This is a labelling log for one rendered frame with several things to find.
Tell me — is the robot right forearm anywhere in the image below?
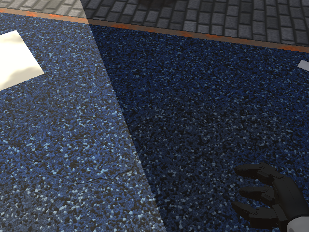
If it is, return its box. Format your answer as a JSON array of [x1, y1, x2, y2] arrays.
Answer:
[[287, 217, 309, 232]]

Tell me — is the robot right hand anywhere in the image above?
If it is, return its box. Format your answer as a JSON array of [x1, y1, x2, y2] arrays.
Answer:
[[231, 161, 309, 232]]

